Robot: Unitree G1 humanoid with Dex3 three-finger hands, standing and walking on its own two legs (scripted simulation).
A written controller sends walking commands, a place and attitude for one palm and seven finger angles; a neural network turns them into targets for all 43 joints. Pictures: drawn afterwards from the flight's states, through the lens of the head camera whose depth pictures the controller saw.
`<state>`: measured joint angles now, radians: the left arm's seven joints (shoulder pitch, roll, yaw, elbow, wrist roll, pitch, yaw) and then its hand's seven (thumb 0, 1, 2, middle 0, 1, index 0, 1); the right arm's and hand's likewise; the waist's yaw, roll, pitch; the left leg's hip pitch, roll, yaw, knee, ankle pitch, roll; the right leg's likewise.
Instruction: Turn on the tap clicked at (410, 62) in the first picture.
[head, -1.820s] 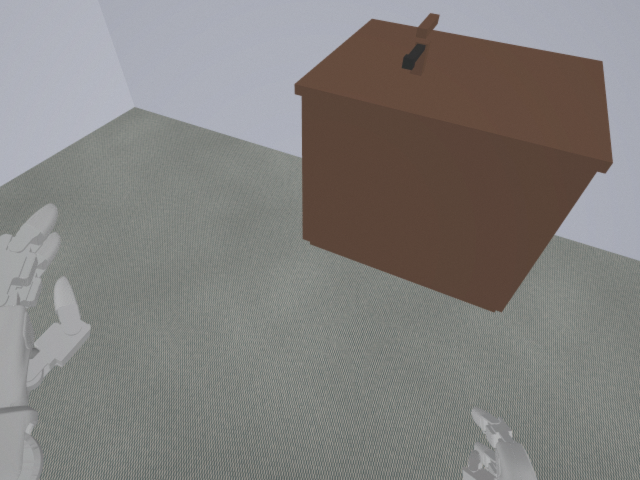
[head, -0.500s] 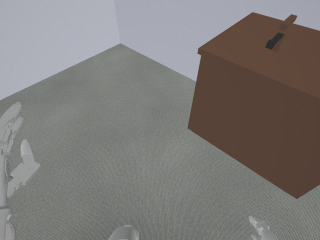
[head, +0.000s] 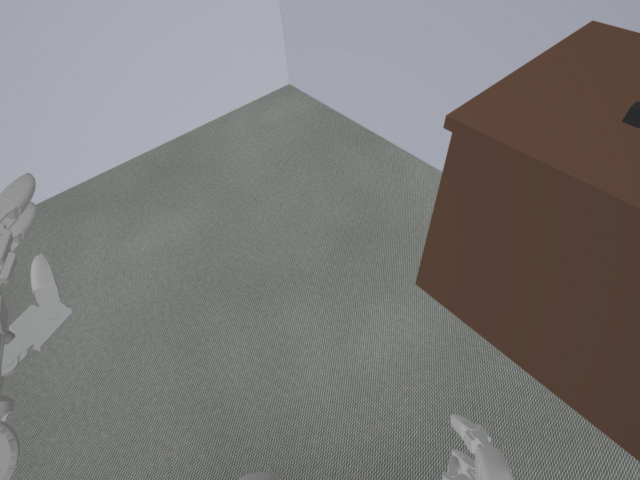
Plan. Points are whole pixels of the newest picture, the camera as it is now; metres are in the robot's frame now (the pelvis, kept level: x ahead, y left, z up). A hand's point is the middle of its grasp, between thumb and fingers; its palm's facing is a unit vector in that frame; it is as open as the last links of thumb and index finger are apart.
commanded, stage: turn to face it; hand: left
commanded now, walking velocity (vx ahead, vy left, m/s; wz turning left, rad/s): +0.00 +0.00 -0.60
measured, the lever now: (638, 114) +0.68 -0.47 +0.09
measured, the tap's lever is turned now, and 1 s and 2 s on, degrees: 0 0 0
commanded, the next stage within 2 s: take the last steps up to it in 1.86 s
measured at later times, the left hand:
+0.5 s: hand (210, 210) +0.34 +0.14 +0.19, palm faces +0.16 -0.87 -0.46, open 7.4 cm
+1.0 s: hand (291, 212) +0.33 +0.05 +0.20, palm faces -0.05 -0.90 -0.43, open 7.4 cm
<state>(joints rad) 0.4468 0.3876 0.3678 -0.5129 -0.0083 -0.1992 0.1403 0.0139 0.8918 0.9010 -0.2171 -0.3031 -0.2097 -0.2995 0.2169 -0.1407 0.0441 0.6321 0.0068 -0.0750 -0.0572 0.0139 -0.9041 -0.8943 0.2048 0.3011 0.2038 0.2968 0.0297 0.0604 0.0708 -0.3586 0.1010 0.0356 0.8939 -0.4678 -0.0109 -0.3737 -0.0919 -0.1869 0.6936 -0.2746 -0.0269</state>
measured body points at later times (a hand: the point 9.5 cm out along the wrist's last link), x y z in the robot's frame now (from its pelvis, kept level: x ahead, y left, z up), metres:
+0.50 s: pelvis +0.06 -0.03 +0.01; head +0.10 -0.05 +0.46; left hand +0.32 +0.19 +0.22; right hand +0.20 -0.28 -0.06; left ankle +0.10 +0.12 -0.72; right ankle +0.06 -0.13 -0.70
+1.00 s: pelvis +0.02 -0.05 +0.02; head +0.03 -0.06 +0.47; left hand +0.32 +0.10 +0.23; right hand +0.05 -0.36 -0.07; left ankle +0.09 +0.09 -0.69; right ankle +0.07 -0.13 -0.72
